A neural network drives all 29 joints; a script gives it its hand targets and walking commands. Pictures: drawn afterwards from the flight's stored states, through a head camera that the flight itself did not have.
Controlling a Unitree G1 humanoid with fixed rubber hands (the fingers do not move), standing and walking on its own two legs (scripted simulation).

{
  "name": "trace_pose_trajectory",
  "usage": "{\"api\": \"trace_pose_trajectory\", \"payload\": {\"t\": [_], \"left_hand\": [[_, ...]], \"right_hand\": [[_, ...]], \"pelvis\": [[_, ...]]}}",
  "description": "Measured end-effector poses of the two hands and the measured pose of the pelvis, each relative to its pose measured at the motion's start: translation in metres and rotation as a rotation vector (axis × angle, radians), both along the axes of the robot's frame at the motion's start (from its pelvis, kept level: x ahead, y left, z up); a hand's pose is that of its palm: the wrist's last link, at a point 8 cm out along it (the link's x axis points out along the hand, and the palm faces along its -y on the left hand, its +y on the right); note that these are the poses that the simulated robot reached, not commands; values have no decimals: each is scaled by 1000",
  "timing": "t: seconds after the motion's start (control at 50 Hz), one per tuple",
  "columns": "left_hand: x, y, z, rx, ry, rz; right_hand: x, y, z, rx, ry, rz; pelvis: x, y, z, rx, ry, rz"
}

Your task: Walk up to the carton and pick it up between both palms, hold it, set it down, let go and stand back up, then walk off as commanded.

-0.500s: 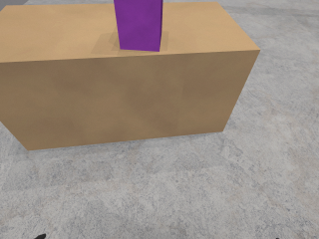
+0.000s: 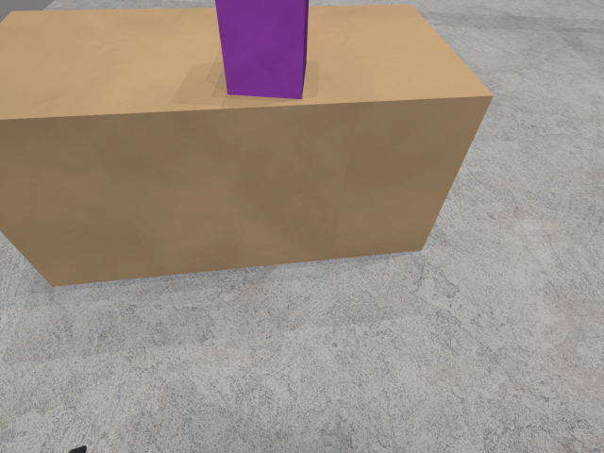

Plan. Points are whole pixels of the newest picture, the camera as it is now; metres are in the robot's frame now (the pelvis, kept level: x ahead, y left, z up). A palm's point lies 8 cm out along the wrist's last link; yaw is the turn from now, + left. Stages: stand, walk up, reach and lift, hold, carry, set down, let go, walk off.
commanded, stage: stand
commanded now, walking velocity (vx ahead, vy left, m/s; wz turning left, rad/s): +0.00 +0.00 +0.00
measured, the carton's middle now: (267, 31) +1.07 +0.07 +0.08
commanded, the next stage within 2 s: none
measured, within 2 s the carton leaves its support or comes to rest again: neither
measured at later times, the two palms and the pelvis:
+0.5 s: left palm out of the picture +0.09 +0.32 -0.10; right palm out of the picture +0.06 -0.32 -0.10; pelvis +0.00 +0.00 +0.00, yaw +0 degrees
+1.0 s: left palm out of the picture +0.09 +0.32 -0.10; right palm out of the picture +0.06 -0.32 -0.10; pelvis +0.00 +0.00 +0.00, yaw +0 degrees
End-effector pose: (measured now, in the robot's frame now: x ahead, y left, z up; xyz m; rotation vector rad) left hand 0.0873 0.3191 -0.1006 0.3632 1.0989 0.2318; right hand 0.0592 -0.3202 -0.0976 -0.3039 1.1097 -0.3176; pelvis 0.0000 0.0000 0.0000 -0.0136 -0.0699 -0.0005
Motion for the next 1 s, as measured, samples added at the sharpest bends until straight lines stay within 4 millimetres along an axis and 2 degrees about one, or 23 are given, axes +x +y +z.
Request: {"api": "trace_pose_trajectory", "payload": {"t": [1.0], "left_hand": [[-1, 0, 0, 0, 27, 9]], "right_hand": [[2, -1, 2, 1, 10, -3]], "pelvis": [[4, -1, 3, 1, 5, 0]]}}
